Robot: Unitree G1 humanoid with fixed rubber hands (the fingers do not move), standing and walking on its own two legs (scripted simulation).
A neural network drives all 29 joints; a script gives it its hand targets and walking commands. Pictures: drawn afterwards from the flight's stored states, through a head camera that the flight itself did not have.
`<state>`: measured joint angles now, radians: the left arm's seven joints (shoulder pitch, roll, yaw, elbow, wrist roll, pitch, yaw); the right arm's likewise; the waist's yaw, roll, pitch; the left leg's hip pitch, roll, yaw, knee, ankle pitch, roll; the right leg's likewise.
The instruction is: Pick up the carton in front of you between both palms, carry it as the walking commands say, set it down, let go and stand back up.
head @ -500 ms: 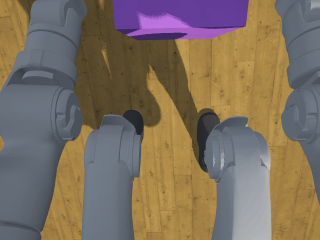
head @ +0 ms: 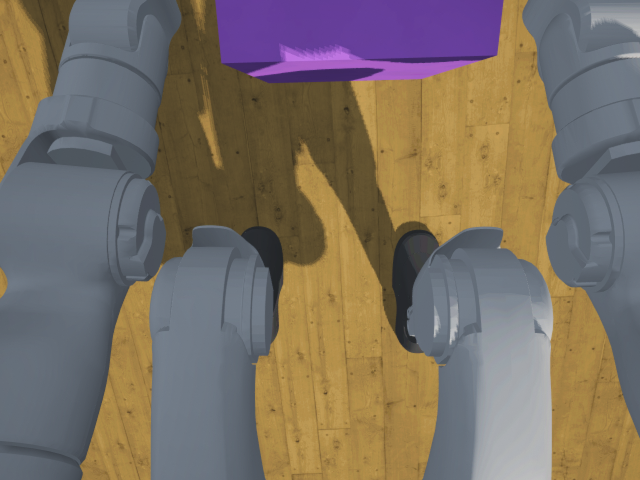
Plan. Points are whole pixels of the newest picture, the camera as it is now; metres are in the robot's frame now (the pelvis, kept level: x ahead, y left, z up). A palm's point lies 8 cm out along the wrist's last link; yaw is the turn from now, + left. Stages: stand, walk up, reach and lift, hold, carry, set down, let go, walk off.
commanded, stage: reach and lift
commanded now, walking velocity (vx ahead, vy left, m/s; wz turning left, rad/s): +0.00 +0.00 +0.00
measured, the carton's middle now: out of the picture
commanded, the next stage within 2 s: none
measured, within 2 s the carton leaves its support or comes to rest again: leaves its support in 0.48 s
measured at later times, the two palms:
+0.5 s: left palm out of the picture +0.56 +0.15 -0.16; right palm out of the picture +0.56 -0.15 -0.16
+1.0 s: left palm out of the picture +0.50 +0.15 +0.05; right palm out of the picture +0.50 -0.15 +0.05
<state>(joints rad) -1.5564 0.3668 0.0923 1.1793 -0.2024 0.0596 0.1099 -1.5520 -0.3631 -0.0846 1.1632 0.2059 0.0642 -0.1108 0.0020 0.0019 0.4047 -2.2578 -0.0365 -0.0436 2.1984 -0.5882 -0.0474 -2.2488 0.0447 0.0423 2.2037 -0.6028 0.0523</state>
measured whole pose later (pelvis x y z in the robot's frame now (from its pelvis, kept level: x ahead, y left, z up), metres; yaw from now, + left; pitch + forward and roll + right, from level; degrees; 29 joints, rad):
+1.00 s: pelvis -0.02 +0.00 +0.11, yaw +0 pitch +43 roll +0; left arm -1.18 0.04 0.52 0.76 0.26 0.38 0.05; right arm -1.18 -0.03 -0.52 0.74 -0.26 0.39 -0.02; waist 0.00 0.01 -0.11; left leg -2.07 -0.12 -0.10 1.77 -0.46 -0.08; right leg -2.06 0.11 0.10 1.77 -0.48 0.08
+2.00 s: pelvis +0.09 +0.00 +0.37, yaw +0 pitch +14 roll +0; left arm -0.37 -0.14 0.32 0.53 0.21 0.39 0.04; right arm -0.36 0.14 -0.31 0.51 -0.21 0.39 -0.02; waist -0.01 0.00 -0.16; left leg -0.67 -0.06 -0.14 0.76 -0.33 -0.03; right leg -0.66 0.06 0.14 0.76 -0.34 0.03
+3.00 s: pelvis +0.10 +0.00 +0.41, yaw +0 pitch -4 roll +0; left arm -0.26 -0.15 0.24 0.31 0.28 0.66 0.01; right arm -0.26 0.15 -0.23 0.30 -0.27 0.67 0.01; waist 0.00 0.00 -0.01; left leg -0.11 -0.04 -0.14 0.39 -0.20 -0.02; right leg -0.10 0.03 0.14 0.38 -0.21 0.02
